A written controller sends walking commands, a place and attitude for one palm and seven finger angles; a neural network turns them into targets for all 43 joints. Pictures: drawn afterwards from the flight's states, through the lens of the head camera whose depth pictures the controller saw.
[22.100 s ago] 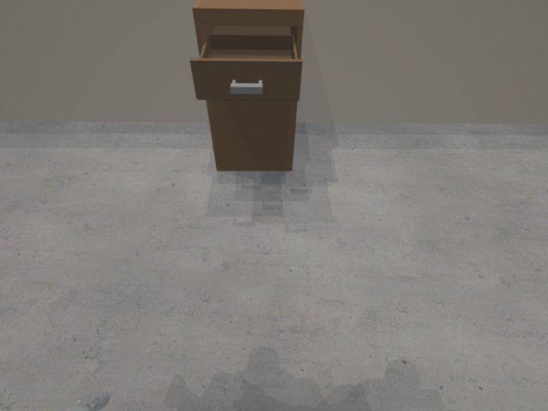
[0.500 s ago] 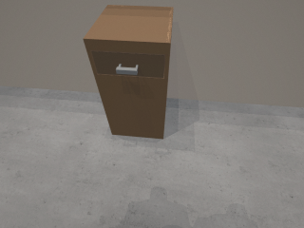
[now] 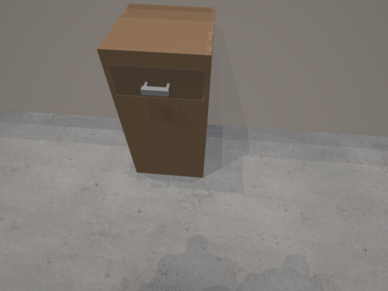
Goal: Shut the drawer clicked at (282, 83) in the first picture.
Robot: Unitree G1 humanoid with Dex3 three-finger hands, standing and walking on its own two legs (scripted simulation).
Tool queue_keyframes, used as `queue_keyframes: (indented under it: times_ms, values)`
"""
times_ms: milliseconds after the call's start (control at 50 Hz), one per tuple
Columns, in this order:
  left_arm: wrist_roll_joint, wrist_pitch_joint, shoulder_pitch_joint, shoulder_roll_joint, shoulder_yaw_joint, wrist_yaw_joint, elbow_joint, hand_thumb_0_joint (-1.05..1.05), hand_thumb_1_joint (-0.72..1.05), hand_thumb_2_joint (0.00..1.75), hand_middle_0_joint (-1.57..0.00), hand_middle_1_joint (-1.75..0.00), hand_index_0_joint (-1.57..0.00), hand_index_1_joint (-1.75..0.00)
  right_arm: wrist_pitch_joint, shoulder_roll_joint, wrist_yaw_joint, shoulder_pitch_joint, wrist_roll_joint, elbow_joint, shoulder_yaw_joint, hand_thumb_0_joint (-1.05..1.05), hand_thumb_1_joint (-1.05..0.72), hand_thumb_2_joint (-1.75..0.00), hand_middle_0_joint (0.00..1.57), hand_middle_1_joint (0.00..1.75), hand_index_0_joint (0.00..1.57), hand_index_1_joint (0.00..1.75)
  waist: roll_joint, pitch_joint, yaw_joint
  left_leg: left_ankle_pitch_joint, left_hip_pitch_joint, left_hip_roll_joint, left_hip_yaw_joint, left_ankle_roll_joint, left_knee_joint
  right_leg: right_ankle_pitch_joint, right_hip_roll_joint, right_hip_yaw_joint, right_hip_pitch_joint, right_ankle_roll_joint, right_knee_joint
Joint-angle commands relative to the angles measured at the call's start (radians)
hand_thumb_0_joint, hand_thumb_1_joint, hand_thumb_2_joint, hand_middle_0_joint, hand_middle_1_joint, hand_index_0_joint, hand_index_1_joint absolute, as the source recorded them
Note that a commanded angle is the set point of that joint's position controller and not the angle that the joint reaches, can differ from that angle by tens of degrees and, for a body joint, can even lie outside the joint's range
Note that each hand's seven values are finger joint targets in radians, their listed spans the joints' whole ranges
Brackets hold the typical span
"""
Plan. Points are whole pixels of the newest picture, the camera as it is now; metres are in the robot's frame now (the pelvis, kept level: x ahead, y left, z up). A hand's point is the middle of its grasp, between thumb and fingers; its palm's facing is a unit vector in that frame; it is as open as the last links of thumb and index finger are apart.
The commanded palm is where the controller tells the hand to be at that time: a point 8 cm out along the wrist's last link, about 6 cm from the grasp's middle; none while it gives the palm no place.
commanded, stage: look to check the result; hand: left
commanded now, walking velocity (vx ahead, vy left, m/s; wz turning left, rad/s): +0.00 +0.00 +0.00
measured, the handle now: (156, 87) +0.84 +0.19 -0.09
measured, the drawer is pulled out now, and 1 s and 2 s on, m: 0.00 0.00 0.00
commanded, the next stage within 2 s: stand and wait in 0.42 s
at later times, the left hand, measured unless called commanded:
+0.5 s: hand out of the picture +0.03 +0.18 -0.17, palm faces +0.01 -0.98 -0.22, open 7.4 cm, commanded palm none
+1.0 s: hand out of the picture +0.04 +0.19 -0.17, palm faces +0.01 -0.97 -0.24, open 7.4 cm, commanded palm none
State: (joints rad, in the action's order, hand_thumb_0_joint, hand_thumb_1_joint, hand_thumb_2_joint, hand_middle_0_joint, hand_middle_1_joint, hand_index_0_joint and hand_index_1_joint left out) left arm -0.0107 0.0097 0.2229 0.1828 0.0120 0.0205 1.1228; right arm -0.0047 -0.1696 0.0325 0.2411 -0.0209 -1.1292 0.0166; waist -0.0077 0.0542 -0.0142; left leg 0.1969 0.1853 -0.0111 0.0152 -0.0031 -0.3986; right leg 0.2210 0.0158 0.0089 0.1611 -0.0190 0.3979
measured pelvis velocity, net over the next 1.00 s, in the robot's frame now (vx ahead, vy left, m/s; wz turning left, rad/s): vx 0.02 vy -0.01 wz -0.01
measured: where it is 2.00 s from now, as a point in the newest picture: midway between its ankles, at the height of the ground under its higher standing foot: outside the picture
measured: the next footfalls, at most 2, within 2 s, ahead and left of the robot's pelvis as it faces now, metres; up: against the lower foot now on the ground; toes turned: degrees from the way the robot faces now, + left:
none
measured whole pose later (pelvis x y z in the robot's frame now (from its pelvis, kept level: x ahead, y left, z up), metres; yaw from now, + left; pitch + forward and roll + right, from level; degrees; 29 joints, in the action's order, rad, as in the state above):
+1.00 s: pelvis +0.02 -0.01 +0.00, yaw +0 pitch -1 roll +0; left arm -0.01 0.02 0.21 0.20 0.02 0.02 1.13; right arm 0.00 -0.19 0.04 0.22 -0.02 -1.14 0.02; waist -0.01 0.05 -0.01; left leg 0.21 0.14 -0.03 0.02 -0.02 -0.37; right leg 0.23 0.03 0.01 0.12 -0.03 0.37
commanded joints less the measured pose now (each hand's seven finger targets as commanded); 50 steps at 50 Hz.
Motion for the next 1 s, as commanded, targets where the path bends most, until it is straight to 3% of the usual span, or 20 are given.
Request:
queue_keyframes:
  times_ms: [0,300,420,500,600,820,980]
  values:
    - [0.002,0.011,0.041,0.121,0.022,0.012,-0.029,0.00,0.90,0.90,-0.20,-0.30,-0.20,-0.30,0.015,-0.111,0.006,0.051,0.005,0.027,0.018,0.00,-0.90,-0.90,0.20,0.30,0.20,0.30,-0.007,-0.025,0.005,-0.134,-0.048,-0.086,-0.077,0.034,0.057,-0.101,-0.107,-0.088,0.039,-0.028,-0.085]
    - [0.001,0.012,0.052,0.124,0.021,0.014,-0.017,0.00,0.90,0.90,-0.20,-0.30,-0.20,-0.30,0.013,-0.110,0.007,0.041,0.006,0.021,0.018,0.00,-0.90,-0.90,0.20,0.30,0.20,0.30,0.006,0.000,0.006,-0.125,-0.057,-0.087,-0.071,0.031,0.065,-0.104,-0.106,-0.088,0.045,-0.026,-0.099]
    - [0.002,0.015,0.051,0.128,0.023,0.014,-0.019,0.00,0.90,0.90,-0.20,-0.30,-0.20,-0.30,0.018,-0.116,0.008,0.038,0.006,0.020,0.018,0.00,-0.90,-0.90,0.20,0.30,0.20,0.30,0.005,-0.027,0.006,-0.170,-0.076,-0.090,-0.069,0.032,0.061,-0.166,-0.109,-0.088,0.023,-0.027,-0.089]
    - [0.001,0.014,0.048,0.127,0.024,0.014,-0.021,0.00,0.90,0.90,-0.20,-0.30,-0.20,-0.30,0.015,-0.115,0.007,0.034,0.005,0.020,0.019,0.00,-0.90,-0.90,0.20,0.30,0.20,0.30,0.001,0.002,0.007,-0.143,-0.062,-0.088,-0.068,0.030,0.067,-0.138,-0.108,-0.091,0.035,-0.026,-0.100]
    - [0.002,0.014,0.041,0.128,0.025,0.014,-0.024,0.00,0.90,0.90,-0.20,-0.30,-0.20,-0.30,0.015,-0.119,0.008,0.035,0.004,0.018,0.018,0.00,-0.90,-0.90,0.20,0.30,0.20,0.30,-0.004,-0.005,0.006,-0.128,-0.061,-0.088,-0.067,0.028,0.069,-0.114,-0.106,-0.093,0.031,-0.027,-0.107]
    - [0.003,0.019,0.029,0.148,0.032,0.013,-0.028,0.00,0.90,0.90,-0.20,-0.30,-0.20,-0.30,0.021,-0.143,0.011,0.028,0.005,0.022,0.023,0.00,-0.90,-0.90,0.20,0.30,0.20,0.30,-0.001,-0.038,0.006,-0.188,-0.091,-0.095,-0.066,0.029,0.066,-0.205,-0.111,-0.092,0.005,-0.031,-0.090]
    - [0.001,0.019,0.022,0.163,0.032,0.013,-0.030,0.00,0.90,0.90,-0.20,-0.30,-0.20,-0.30,0.019,-0.158,0.007,0.012,0.006,0.024,0.025,0.00,-0.90,-0.90,0.20,0.30,0.20,0.30,0.004,-0.010,0.006,-0.153,-0.086,-0.094,-0.068,0.028,0.075,-0.164,-0.109,-0.101,0.024,-0.030,-0.109]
